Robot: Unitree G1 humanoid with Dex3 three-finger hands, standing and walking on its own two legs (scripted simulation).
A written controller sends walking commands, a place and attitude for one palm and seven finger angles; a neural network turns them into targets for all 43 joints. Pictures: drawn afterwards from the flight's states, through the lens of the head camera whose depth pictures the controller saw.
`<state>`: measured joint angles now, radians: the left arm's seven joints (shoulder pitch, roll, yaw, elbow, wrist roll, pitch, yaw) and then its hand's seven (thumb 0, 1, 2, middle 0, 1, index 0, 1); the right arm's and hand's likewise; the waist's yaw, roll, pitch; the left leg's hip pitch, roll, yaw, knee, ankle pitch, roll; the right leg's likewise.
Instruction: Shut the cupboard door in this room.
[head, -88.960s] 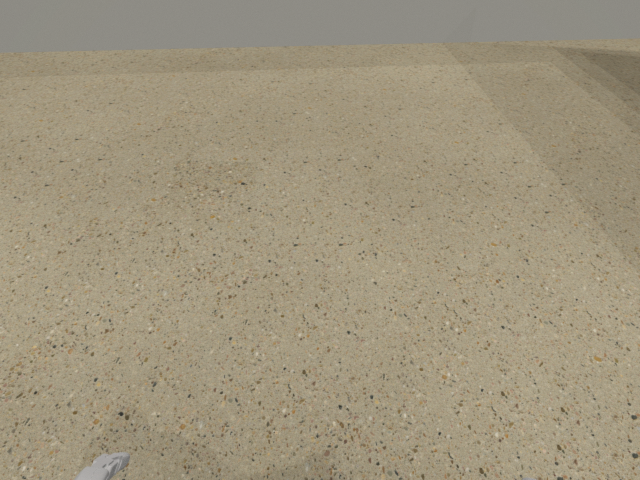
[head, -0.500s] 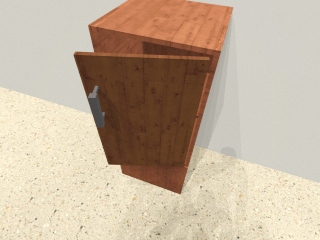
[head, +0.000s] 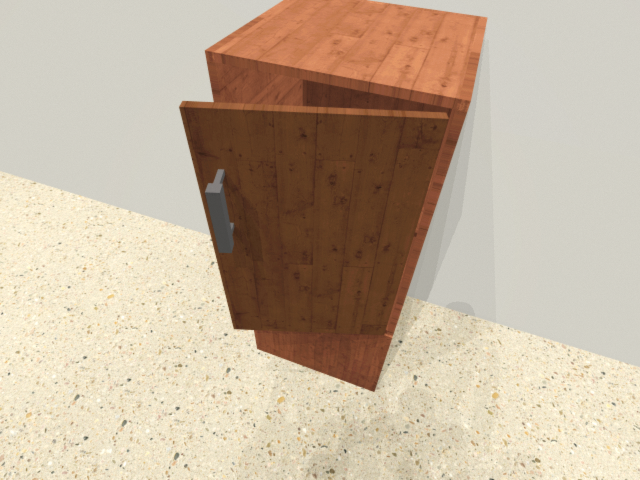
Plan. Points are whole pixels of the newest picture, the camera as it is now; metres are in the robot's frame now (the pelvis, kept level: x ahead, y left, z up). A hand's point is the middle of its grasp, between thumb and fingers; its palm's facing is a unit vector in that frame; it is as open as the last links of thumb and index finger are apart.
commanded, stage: look again from close up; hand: left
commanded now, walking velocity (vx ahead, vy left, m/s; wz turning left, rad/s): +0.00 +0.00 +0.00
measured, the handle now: (223, 211) +0.51 +0.19 +0.04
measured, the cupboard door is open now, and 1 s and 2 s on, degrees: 19 19 19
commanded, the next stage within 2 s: shuffle to correct the standing spot in 0.18 s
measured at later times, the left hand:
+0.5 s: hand out of the picture -0.02 +0.18 -0.18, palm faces +0.01 -0.99 -0.17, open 7.4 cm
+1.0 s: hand out of the picture +0.08 +0.17 -0.19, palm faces +0.00 -0.98 -0.18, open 7.3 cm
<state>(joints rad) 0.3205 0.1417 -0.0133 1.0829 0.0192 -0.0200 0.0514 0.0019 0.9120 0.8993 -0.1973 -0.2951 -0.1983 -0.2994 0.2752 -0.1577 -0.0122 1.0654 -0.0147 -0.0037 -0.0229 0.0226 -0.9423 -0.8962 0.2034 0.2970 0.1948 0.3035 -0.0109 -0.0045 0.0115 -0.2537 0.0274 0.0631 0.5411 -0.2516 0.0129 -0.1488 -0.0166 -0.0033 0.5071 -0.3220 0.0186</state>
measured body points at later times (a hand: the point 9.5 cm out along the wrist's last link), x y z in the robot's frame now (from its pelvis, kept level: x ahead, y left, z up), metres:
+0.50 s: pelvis +0.00 +0.01 +0.00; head +0.00 +0.03 +0.45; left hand -0.02 +0.24 -0.17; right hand +0.02 -0.22 -0.15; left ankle +0.03 +0.11 -0.73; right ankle -0.03 -0.13 -0.73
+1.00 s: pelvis +0.07 +0.00 +0.00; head +0.10 +0.02 +0.44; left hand +0.08 +0.22 -0.17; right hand +0.08 -0.23 -0.16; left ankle +0.03 +0.10 -0.73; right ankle +0.07 -0.12 -0.73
